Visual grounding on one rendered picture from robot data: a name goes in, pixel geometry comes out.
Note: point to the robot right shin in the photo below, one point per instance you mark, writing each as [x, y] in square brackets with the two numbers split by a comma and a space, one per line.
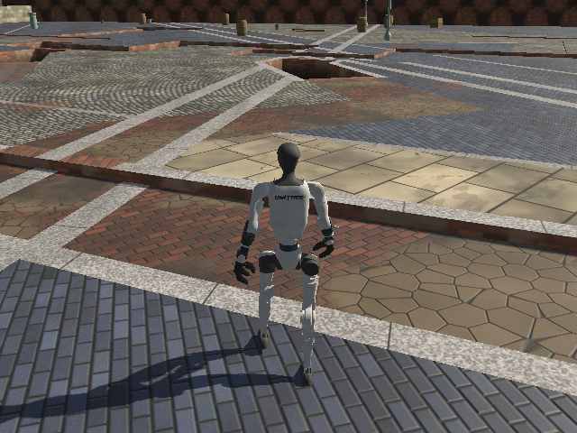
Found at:
[308, 341]

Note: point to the robot left shin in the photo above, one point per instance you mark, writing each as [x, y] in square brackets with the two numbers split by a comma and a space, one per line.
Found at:
[264, 312]

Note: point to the robot shin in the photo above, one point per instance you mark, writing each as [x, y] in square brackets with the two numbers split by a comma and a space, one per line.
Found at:
[308, 341]
[264, 312]

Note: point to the robot left hand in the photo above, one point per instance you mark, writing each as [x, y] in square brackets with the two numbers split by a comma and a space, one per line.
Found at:
[239, 270]

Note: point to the right robot upper arm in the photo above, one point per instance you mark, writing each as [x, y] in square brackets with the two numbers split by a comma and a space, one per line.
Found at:
[318, 192]

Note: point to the robot right forearm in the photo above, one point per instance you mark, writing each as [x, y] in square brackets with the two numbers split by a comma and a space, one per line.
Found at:
[328, 234]

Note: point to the robot right hand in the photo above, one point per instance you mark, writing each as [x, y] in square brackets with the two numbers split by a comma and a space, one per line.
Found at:
[329, 248]

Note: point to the robot left forearm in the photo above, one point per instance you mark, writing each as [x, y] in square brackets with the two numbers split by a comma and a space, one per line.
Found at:
[245, 244]

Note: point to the left robot upper arm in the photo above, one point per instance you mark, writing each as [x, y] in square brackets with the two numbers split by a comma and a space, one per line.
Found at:
[260, 191]

